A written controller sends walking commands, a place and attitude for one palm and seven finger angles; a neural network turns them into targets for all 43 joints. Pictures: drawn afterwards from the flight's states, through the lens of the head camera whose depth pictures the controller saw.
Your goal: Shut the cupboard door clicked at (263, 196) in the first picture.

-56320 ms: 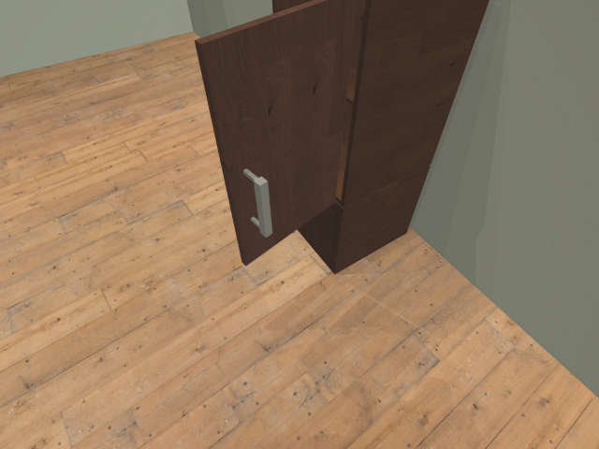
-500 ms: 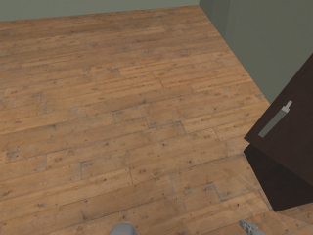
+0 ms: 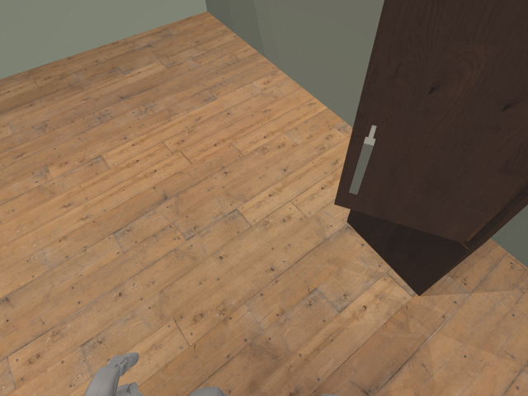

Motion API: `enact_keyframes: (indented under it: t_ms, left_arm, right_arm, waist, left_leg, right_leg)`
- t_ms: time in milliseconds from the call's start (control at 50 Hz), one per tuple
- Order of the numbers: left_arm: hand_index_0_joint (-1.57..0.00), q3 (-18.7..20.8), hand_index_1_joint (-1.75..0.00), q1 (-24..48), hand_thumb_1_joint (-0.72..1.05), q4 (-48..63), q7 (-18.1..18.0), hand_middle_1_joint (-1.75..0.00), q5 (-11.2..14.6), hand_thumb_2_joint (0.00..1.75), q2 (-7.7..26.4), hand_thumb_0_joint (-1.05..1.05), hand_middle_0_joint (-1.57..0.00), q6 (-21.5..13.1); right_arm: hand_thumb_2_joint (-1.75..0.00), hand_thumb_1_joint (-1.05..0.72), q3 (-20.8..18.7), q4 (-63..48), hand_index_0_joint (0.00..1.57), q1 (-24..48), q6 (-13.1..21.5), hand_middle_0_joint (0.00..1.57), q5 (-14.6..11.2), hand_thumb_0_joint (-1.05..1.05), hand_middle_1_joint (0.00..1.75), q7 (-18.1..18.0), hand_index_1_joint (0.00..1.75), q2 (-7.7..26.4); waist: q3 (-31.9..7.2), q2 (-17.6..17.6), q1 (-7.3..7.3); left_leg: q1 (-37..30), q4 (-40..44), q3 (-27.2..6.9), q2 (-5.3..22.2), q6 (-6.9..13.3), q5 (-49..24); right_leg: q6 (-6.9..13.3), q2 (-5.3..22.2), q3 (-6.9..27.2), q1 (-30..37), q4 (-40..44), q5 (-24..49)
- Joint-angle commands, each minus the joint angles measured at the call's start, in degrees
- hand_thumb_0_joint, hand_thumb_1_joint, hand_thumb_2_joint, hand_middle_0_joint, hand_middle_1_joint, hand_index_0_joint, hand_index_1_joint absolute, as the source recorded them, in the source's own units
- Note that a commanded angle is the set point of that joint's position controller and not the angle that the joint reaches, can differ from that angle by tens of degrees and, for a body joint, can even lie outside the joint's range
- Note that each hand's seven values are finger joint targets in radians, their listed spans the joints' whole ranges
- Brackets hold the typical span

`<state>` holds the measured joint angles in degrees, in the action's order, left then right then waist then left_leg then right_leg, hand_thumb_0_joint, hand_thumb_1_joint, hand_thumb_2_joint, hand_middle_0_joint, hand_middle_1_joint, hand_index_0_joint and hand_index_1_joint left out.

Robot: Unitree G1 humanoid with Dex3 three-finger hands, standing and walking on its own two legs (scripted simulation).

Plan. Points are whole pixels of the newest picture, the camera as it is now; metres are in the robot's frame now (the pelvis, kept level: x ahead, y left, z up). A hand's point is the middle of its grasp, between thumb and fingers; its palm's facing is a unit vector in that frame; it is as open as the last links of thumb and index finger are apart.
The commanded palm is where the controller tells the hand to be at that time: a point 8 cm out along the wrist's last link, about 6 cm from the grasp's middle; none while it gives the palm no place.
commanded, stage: turn to face it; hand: left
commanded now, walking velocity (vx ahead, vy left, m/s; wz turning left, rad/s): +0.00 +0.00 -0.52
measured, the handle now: (363, 161) +0.60 -0.20 -0.09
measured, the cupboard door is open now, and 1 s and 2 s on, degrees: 34 34 34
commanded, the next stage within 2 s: take the last steps up to it in 0.48 s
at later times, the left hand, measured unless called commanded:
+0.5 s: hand (156, 380) +0.16 +0.20 -0.15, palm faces -0.20 -0.96 -0.21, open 7.4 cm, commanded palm none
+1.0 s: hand (196, 377) +0.17 +0.14 -0.18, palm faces -0.33 -0.93 -0.14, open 7.4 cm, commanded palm none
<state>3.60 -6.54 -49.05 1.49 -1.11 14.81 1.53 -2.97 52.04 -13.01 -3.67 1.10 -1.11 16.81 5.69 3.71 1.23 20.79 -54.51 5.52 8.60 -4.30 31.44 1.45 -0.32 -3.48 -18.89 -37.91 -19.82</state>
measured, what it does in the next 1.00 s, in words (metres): steps on the spot, turning right: left foot, then right foot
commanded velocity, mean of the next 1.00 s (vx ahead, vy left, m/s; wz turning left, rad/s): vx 0.07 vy -0.07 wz -0.29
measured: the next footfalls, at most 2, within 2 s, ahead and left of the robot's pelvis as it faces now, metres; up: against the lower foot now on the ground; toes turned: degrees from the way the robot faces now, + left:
left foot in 0.32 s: +0.10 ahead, +0.13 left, +0.00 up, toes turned -7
right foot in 0.64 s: +0.03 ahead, -0.12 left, +0.00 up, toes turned -19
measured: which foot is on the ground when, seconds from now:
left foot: up 0.00-0.30, down 0.32-0.66, up 0.68-0.94, down 0.96-1.00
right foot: down 0.00-0.32, up 0.34-0.62, down 0.64-0.96, up 0.98-1.00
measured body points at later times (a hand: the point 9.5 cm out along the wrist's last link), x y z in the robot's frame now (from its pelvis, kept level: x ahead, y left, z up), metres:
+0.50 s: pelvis +0.03 +0.02 +0.02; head +0.08 +0.03 +0.47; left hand +0.17 +0.25 -0.13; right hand +0.04 -0.23 -0.11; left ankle +0.06 +0.13 -0.72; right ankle -0.03 -0.10 -0.65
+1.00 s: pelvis +0.08 -0.02 +0.01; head +0.11 +0.00 +0.46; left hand +0.19 +0.19 -0.16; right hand +0.04 -0.28 -0.12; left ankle +0.12 +0.07 -0.72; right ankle -0.01 -0.10 -0.70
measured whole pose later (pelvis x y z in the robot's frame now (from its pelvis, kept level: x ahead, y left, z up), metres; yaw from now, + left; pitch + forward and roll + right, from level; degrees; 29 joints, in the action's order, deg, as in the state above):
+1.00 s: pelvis +0.08 -0.02 +0.01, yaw -21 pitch +1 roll -1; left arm 3.5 -15.5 -57.8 1.2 -1.3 12.2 2.8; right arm -1.3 54.8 -14.1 1.2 2.3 -1.6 11.5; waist 0.9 -2.9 0.6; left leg 18.4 -35.5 7.2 4.1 0.8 17.3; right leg 1.7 -3.1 0.2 -16.4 -43.2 -27.0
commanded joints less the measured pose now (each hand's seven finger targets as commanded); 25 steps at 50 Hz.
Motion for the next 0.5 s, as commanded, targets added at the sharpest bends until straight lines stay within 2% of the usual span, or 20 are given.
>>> enact_keyframes:
  t_ms: [0,20,60,100,140,200,220,240,260,280,300,320,340,360,380,400,420,440,480]
  left_arm:
    - [-0.2,2.6,-0.3,-4.4,0.9,2.8,-2.3,-0.3,0.3,0.9,10.5,0.0,-0.2,-0.5]
    - [-0.2,2.2,-0.3,-3.1,0.9,3.3,-2.2,-0.3,0.3,0.9,9.7,0.0,-0.2,-0.6]
    - [-0.2,2.2,-0.3,-2.7,0.9,3.2,-2.2,-0.3,0.0,0.9,9.5,0.0,-0.2,-0.8]
    - [-0.2,2.2,-0.3,-3.7,0.9,2.8,-2.0,-0.3,-0.1,0.9,10.0,0.0,-0.2,-0.7]
    - [-0.2,2.3,-0.3,-3.8,0.9,2.5,-1.8,-0.3,-0.2,0.9,10.3,0.0,-0.2,-0.5]
    - [-0.2,2.8,-0.3,-2.4,0.9,2.7,-1.9,-0.3,-0.5,0.9,10.5,0.0,-0.2,-0.3]
    - [-0.2,2.8,-0.3,-2.3,0.9,2.4,-1.9,-0.3,-0.4,0.9,10.1,0.0,-0.2,-0.2]
    - [-0.2,2.7,-0.3,-1.7,0.9,2.4,-1.8,-0.3,-0.1,0.9,9.8,0.0,-0.2,0.0]
    - [-0.2,2.5,-0.3,-1.1,0.9,2.2,-1.8,-0.3,0.1,0.9,8.8,0.0,-0.2,0.2]
    - [-0.2,2.0,-0.3,-2.3,0.9,2.8,-1.6,-0.3,0.5,0.9,6.2,0.0,-0.2,0.5]
    - [-0.2,1.6,-0.3,-4.7,0.9,3.3,-1.2,-0.3,0.9,0.9,3.2,0.0,-0.2,0.6]
    - [-0.2,1.5,-0.3,-3.7,0.9,4.0,-1.0,-0.3,0.4,0.9,4.2,0.0,-0.2,0.4]
    - [-0.2,1.8,-0.3,-3.1,0.9,3.1,-1.0,-0.3,-0.2,0.9,4.3,0.0,-0.2,0.6]
    - [-0.2,2.0,-0.3,-3.2,0.9,2.5,-0.7,-0.3,-0.1,0.9,4.9,0.0,-0.2,0.5]
    - [-0.2,2.1,-0.3,-3.1,0.9,1.8,-0.5,-0.3,0.1,0.9,4.3,0.0,-0.2,0.6]
    - [-0.2,1.8,-0.3,-3.5,0.9,1.4,-0.3,-0.3,0.2,0.9,3.4,0.0,-0.2,0.9]
    - [-0.2,1.5,-0.3,-3.5,0.9,1.1,-0.3,-0.3,0.2,0.9,2.8,0.0,-0.2,1.0]
    - [-0.2,1.3,-0.3,-3.0,0.9,1.0,-0.2,-0.3,0.2,0.9,2.2,0.0,-0.2,1.2]
    - [-0.2,0.9,-0.3,-1.8,0.9,1.2,-0.1,-0.3,0.2,0.9,1.3,0.0,-0.2,1.2]
  right_arm:
    - [-0.9,-0.9,-0.8,-6.9,0.2,3.9,2.2,0.2,-0.3,0.0,0.3,-0.6,0.3,4.9]
    - [-0.9,-0.9,-0.6,-5.9,0.2,2.8,2.0,0.2,-0.2,0.0,0.3,-0.3,0.3,4.2]
    - [-0.9,-0.9,-0.3,-5.3,0.2,1.5,1.9,0.2,-0.2,0.0,0.3,-0.1,0.3,3.4]
    - [-0.9,-0.9,-0.4,-5.4,0.2,2.2,1.6,0.2,-0.3,0.0,0.3,0.0,0.3,2.6]
    - [-0.9,-0.9,-0.5,-5.8,0.2,2.7,1.6,0.2,-0.3,0.0,0.3,0.1,0.3,2.4]
    - [-0.9,-0.9,-0.3,-5.9,0.2,1.0,2.3,0.2,-0.6,0.0,0.3,0.0,0.3,1.9]
    - [-0.9,-0.9,-0.3,-5.5,0.2,0.2,2.5,0.2,-0.6,0.0,0.3,-0.2,0.3,1.8]
    - [-0.9,-0.9,-0.3,-4.9,0.2,-1.7,2.7,0.2,-0.6,0.0,0.3,-0.4,0.3,1.8]
    - [-0.9,-0.9,-0.3,-4.0,0.2,-4.1,3.1,0.2,-0.6,0.0,0.3,-0.4,0.3,2.1]
    - [-0.9,-0.9,-0.6,-3.7,0.2,-5.8,3.9,0.2,-0.1,0.0,0.3,-0.7,0.3,5.5]
    - [-0.9,-0.9,-1.5,-4.3,0.2,-6.0,3.9,0.2,0.6,0.0,0.3,-0.8,0.3,10.6]
    - [-0.9,-0.9,-1.4,-5.3,0.2,-5.7,3.6,0.2,0.8,0.0,0.3,-1.1,0.3,11.0]
    - [-0.9,-0.9,-1.0,-4.6,0.2,-5.0,4.1,0.2,1.1,0.0,0.3,-1.4,0.3,9.6]
    - [-0.9,-0.9,-0.5,-4.8,0.2,-4.1,4.3,0.2,1.0,0.0,0.3,-1.5,0.3,7.9]
    - [-0.9,-0.9,-0.3,-5.1,0.2,-2.5,4.2,0.2,1.0,0.0,0.3,-1.6,0.3,6.8]
    - [-0.9,-0.9,-0.1,-5.0,0.2,-1.5,4.1,0.2,1.0,0.0,0.3,-1.6,0.3,6.2]
    - [-0.9,-0.9,-0.1,-4.5,0.2,-1.8,4.0,0.2,0.9,0.0,0.3,-1.6,0.3,5.9]
    - [-0.9,-0.9,-0.3,-3.9,0.2,-2.6,3.9,0.2,0.9,0.0,0.3,-1.6,0.3,5.9]
    - [-0.9,-0.9,-0.7,-2.7,0.2,-3.6,3.6,0.2,0.9,0.0,0.3,-1.4,0.3,6.2]
  waist:
    - [-9.7,-15.2,-2.53]
    - [-10.4,-12.9,-1.56]
    - [-10.7,-11.2,-1.16]
    - [-9.0,-10.4,-1.64]
    - [-7.8,-11.1,-1.65]
    - [-8.4,-12.2,-1.02]
    - [-8.3,-12.4,-0.7]
    - [-8.1,-11.4,0.31]
    - [-8.1,-9.6,1.53]
    - [-9.2,0.4,1.53]
    - [-8.8,13.8,0.75]
    - [-7.3,10.2,1.04]
    - [-8.3,11.8,0.8]
    - [-8.3,10.9,0.06]
    - [-7.6,8.3,-0.6]
    - [-7.9,6.3,-1.11]
    - [-8.6,5.8,-0.97]
    - [-8.8,6.5,-0.49]
    - [-8.8,7.4,0.28]
  left_leg:
    - [16.2,-14.7,-6.8,-1.1,-0.9,-3.8]
    - [13.6,-12.7,-5.8,-1.5,-1.2,-5.8]
    - [10.2,-7.6,-4.8,-2.5,-1.3,-7.2]
    - [8.6,-3.6,-3.9,-4.0,-1.3,-8.1]
    - [7.6,0.0,-3.8,-4.9,-0.9,-8.0]
    - [3.2,9.6,-3.5,-5.7,-0.2,-8.1]
    - [0.2,14.3,-3.4,-6.3,0.1,-10.3]
    - [-3.9,19.8,-3.2,-6.9,0.3,-14.6]
    - [-9.9,27.4,-3.8,-6.3,0.7,-19.9]
    - [-14.9,34.3,-11.2,0.5,3.2,-22.3]
    - [-16.5,37.6,-23.8,13.0,9.2,-27.5]
    - [-11.3,38.3,-26.5,17.6,13.9,-30.0]
    - [-12.1,37.8,-25.3,15.9,13.9,-36.6]
    - [-11.9,36.3,-22.0,14.1,14.3,-41.4]
    - [-11.7,35.2,-17.2,12.4,14.1,-44.7]
    - [-12.7,34.2,-12.8,10.6,13.3,-45.8]
    - [-14.2,33.5,-10.5,9.4,12.8,-46.9]
    - [-14.6,33.3,-8.8,9.2,12.6,-46.9]
    - [-14.5,32.6,-7.5,9.2,12.6,-46.1]
  right_leg:
    - [10.3,16.5,19.6,16.9,15.3,37.2]
    - [9.5,14.7,17.0,14.8,15.0,37.8]
    - [9.3,13.7,15.6,12.8,15.0,36.9]
    - [9.5,13.0,17.1,10.0,16.4,32.7]
    - [9.6,12.7,19.0,8.6,17.3,28.1]
    - [9.4,12.5,20.5,7.7,16.0,25.7]
    - [8.7,11.8,21.2,6.2,14.8,25.9]
    - [7.2,10.7,21.0,4.1,13.6,23.9]
    - [4.9,9.0,19.9,0.2,11.1,19.4]
    - [2.0,3.2,16.0,-4.5,5.0,11.0]
    - [-1.1,-3.5,7.9,-10.5,-6.0,-7.2]
    - [-1.9,-2.3,6.2,-9.9,-16.0,-14.8]
    - [-2.5,-1.2,7.1,-11.4,-23.0,-14.1]
    - [-2.7,0.0,6.8,-11.6,-26.7,-12.4]
    - [-3.2,0.6,6.4,-11.5,-27.2,-10.8]
    - [-3.5,0.8,5.5,-10.8,-25.9,-9.3]
    - [-3.7,0.9,4.5,-10.2,-23.3,-8.5]
    - [-3.7,0.9,3.4,-9.0,-20.5,-8.2]
    - [-3.4,0.6,1.6,-5.7,-12.6,-8.3]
